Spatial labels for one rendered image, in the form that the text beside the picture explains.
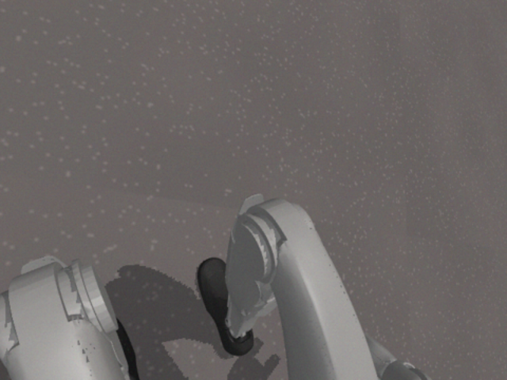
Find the right robot hand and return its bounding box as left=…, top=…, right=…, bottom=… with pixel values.
left=363, top=331, right=397, bottom=380

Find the left robot foot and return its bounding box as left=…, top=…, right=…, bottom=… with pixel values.
left=116, top=318, right=139, bottom=380

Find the right robot arm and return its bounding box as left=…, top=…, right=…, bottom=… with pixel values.
left=381, top=359, right=432, bottom=380

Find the right robot foot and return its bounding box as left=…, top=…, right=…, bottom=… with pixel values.
left=197, top=257, right=254, bottom=356

